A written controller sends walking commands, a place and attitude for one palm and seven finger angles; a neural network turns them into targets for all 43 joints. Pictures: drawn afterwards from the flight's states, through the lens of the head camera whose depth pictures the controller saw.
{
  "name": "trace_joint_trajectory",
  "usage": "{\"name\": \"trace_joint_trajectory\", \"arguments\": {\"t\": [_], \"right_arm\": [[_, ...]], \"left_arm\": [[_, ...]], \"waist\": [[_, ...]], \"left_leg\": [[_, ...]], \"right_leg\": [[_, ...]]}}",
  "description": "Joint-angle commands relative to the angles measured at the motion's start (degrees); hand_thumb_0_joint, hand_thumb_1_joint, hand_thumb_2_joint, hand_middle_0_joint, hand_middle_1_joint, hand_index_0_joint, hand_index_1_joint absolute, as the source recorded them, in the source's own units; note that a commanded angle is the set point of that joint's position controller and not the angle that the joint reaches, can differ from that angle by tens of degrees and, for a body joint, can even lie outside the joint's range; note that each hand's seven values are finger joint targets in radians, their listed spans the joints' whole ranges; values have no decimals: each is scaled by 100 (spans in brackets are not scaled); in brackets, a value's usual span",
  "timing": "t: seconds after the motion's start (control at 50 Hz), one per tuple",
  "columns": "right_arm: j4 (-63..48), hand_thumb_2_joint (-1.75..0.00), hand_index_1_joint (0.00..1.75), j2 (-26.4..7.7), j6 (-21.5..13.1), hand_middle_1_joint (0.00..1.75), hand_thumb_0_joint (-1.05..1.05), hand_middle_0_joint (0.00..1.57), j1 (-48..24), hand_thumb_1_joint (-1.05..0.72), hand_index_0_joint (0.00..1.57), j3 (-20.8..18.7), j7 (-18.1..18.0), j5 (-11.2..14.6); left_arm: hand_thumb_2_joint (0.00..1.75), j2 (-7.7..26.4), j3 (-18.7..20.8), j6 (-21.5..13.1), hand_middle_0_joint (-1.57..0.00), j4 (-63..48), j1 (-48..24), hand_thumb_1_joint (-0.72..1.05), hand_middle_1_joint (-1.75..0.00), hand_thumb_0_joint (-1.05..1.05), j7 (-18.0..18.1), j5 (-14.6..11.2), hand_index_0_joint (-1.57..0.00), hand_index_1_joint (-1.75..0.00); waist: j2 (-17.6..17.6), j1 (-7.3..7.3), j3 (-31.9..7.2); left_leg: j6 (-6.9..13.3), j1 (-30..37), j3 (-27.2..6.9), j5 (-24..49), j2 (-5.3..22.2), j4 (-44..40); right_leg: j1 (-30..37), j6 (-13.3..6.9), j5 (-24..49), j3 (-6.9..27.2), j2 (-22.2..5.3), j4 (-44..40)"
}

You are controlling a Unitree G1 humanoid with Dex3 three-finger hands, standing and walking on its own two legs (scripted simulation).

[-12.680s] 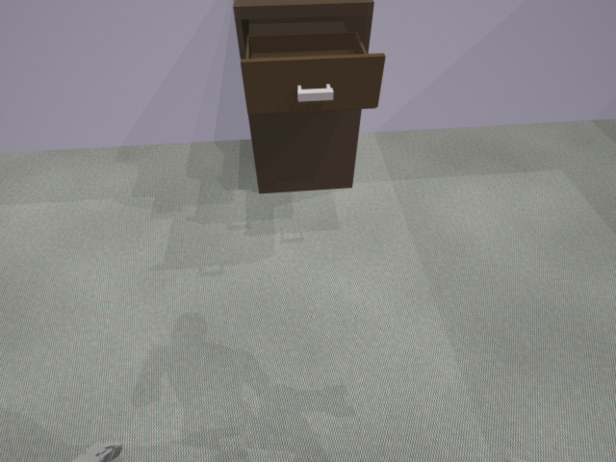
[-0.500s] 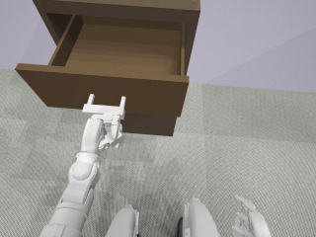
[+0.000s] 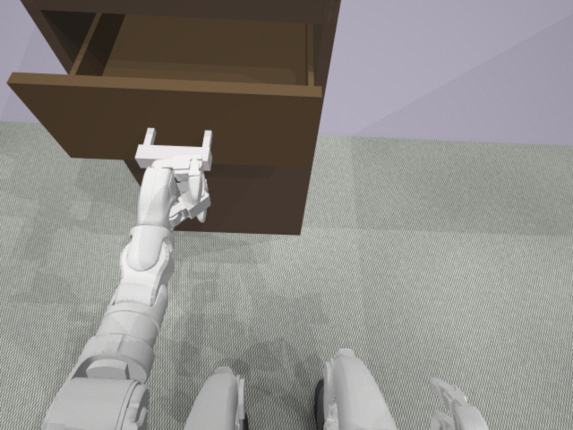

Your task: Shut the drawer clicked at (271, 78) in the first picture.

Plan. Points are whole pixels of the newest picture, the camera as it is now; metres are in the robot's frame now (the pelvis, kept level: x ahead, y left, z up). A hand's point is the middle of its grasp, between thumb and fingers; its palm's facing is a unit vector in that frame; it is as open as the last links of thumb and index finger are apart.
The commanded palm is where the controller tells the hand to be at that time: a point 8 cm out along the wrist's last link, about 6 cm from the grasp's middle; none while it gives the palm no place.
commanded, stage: push the drawer shut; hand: left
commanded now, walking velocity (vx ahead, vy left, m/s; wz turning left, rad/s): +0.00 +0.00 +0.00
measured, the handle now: (177, 146) +0.51 +0.15 +0.03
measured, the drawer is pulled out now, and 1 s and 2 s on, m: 0.14 0.02 0.00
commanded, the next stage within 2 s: pull the fist back off the drawer in 1.36 s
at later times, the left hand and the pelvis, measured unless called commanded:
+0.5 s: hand (206, 158) +0.49 +0.11 +0.03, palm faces -0.10 -0.99 -0.04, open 3.0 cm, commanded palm +0.48 +0.16 +0.04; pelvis +0.00 +0.01 -0.01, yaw -1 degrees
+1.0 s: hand (215, 124) +0.55 +0.09 +0.03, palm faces -0.08 -1.00 -0.04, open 3.2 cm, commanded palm +0.55 +0.14 +0.04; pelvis +0.00 +0.01 -0.02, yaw -2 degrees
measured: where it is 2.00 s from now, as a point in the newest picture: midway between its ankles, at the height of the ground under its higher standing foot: outside the picture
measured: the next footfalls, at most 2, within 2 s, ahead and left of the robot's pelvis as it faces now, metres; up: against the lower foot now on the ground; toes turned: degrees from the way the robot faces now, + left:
none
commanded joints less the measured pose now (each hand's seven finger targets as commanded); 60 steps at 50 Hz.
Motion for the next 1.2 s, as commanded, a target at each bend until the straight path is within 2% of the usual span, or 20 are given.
{"name": "trace_joint_trajectory", "arguments": {"t": [0.0, 0.06, 0.12, 0.18, 0.22, 0.3, 0.34, 0.4, 0.44, 0.48, 0.54, 0.6, 0.7, 0.74, 0.84, 0.94, 0.98, 1.06, 1.14, 1.18], "right_arm": [[-484, -90, 30, -826, -147, 30, 0, 20, 572, -90, 20, -312, -68, -9], [-429, -90, 30, -834, -119, 30, 0, 20, 650, -90, 20, -324, -47, -26], [-419, -90, 30, -860, -87, 30, 0, 20, 766, -90, 20, -312, -33, -46], [-365, -90, 30, -864, -38, 30, 0, 20, 855, -90, 20, -317, -18, -60], [-374, -90, 30, -871, -18, 30, 0, 20, 947, -90, 20, -297, -13, -84], [-389, -90, 30, -900, 30, 30, 0, 20, 1044, -90, 20, -320, 17, -101], [-333, -90, 30, -884, 65, 30, 0, 20, 1056, -90, 20, -302, 29, -110], [-301, -90, 30, -936, 104, 30, 0, 20, 1153, -90, 20, -297, 32, -130], [-255, -90, 30, -942, 132, 30, 0, 20, 1195, -90, 20, -297, 41, -167], [-220, -90, 30, -964, 168, 30, 0, 20, 1245, -90, 20, -295, 57, -176], [-227, -90, 30, -979, 219, 30, 0, 20, 1302, -90, 20, -289, 80, -211], [-187, -90, 30, -989, 267, 30, 0, 20, 1358, -90, 20, -274, 102, -235], [-170, -90, 30, -1028, 337, 30, 0, 20, 1473, -90, 20, -234, 119, -296], [-173, -90, 30, -1028, 376, 30, 0, 20, 1485, -90, 20, -237, 138, -292], [-155, -90, 30, -1042, 431, 30, 0, 20, 1622, -90, 20, -210, 151, -330], [-150, -90, 30, -1057, 490, 30, 0, 20, 1704, -90, 20, -153, 158, -339], [-145, -90, 30, -1052, 490, 30, 0, 20, 1743, -90, 20, -149, 160, -349], [-149, -90, 30, -1082, 518, 30, 0, 20, 1846, -90, 20, -140, 174, -366], [-139, -90, 30, -1088, 552, 30, 0, 20, 1928, -90, 20, -128, 198, -374], [-74, -90, 30, -1100, 561, 30, 0, 20, 1952, -90, 20, -107, 193, -374]], "left_arm": [[90, 826, 427, -427, -140, -889, -2719, 90, -160, 0, 21, -73, -140, -160], [90, 865, 532, -473, -140, -601, -3018, 90, -160, 0, -1, -71, -140, -160], [90, 1130, 752, -526, -140, -393, -3146, 90, -160, 0, -52, -45, -140, -160], [90, 1220, 882, -539, -140, -12, -3343, 90, -160, 0, -74, -38, -140, -160], [90, 1398, 962, -586, -140, -21, -3586, 90, -160, 0, -149, -1, -140, -160], [90, 1510, 1128, -601, -140, 213, -3536, 90, -160, 0, -189, -44, -140, -160], [90, 1368, 958, -620, -140, 263, -3982, 90, -160, 0, -220, -8, -140, -160], [90, 1571, 1084, -640, -140, 513, -4326, 90, -160, 0, -170, 50, -140, -160], [90, 1567, 1019, -679, -140, 467, -4751, 90, -160, 0, -141, 125, -140, -160], [90, 1629, 1105, -645, -140, 764, -4712, 90, -160, 0, -104, 149, -140, -160], [90, 1646, 1074, -667, -140, 742, -4965, 90, -160, 0, -103, 193, -140, -160], [90, 1523, 919, -640, -140, 953, -5335, 90, -160, 0, -78, 246, -140, -160], [90, 1910, 1177, -619, -140, 1140, -5656, 90, -160, 0, 20, 356, -140, -160], [90, 1875, 1144, -585, -140, 1261, -5667, 90, -160, 0, 17, 400, -140, -160], [90, 2142, 1260, -533, -140, 1368, -6035, 90, -160, 0, 37, 487, -140, -160], [90, 2512, 1452, -409, -140, 1628, -6278, 90, -160, 0, 10, 562, -140, -160], [90, 2478, 1380, -377, -140, 1605, -6440, 90, -160, 0, -12, 584, -140, -160], [90, 2768, 1582, -333, -140, 1585, -6504, 90, -160, 0, -76, 578, -140, -160], [90, 2742, 1516, -268, -140, 1594, -6672, 90, -160, 0, -97, 605, -140, -160], [90, 2756, 1498, -182, -140, 1788, -6906, 90, -160, 0, -72, 603, -140, -160]], "waist": [[115, -258, -2666], [-53, -345, -2748], [63, -316, -2802], [-126, -367, -2729], [137, -342, -2915], [47, -349, -3010], [142, -474, -2855], [143, -545, -2761], [432, -603, -2973], [323, -638, -2922], [508, -661, -3164], [548, -819, -2986], [555, -848, -3102], [539, -873, -3125], [633, -955, -3306], [704, -1029, -3160], [776, -1098, -3233], [854, -1088, -3554], [1067, -1134, -3559], [843, -1303, -3196]], "left_leg": [[85, 779, -19, 1325, -178, -1102], [97, 658, 23, 1271, -178, -1054], [97, 644, 38, 1381, -182, -1048], [111, 433, 64, 1334, -180, -1002], [112, 537, 60, 1453, -189, -992], [116, 577, 29, 1655, -170, -940], [107, 563, 20, 1510, -160, -956], [118, 585, -53, 1426, -146, -953], [96, 810, -100, 1549, -134, -915], [97, 785, -115, 1574, -119, -891], [76, 996, -175, 1778, -113, -871], [76, 1045, -245, 1692, -98, -868], [99, 875, -283, 1679, -104, -808], [96, 868, -269, 1675, -96, -784], [125, 778, -274, 1763, -93, -675], [160, 457, -234, 1621, -88, -611], [166, 505, -253, 1648, -75, -596], [156, 593, -266, 1945, -51, -497], [135, 729, -317, 2085, -25, -492], [178, 443, -305, 1792, -15, -463]], "right_leg": [[2136, -162, 809, 176, 341, -808], [2182, -127, 823, 215, 340, -841], [2236, -144, 963, 232, 365, -807], [2294, -122, 971, 265, 360, -827], [2300, -141, 1096, 265, 382, -752], [2273, -148, 1275, 236, 418, -688], [2091, -131, 1123, 221, 400, -722], [1857, -142, 926, 166, 432, -695], [1662, -144, 936, 144, 423, -642], [1604, -145, 927, 129, 438, -659], [1526, -156, 1022, 104, 449, -610], [1240, -160, 888, 50, 470, -600], [1284, -160, 884, 63, 490, -562], [1261, -154, 883, 66, 488, -586], [1314, -152, 992, 103, 512, -562], [1346, -155, 945, 131, 531, -581], [1299, -146, 959, 128, 532, -583], [1401, -152, 1226, 132, 549, -523], [1242, -163, 1280, 87, 567, -496], [1132, -130, 1066, 97, 577, -581]]}}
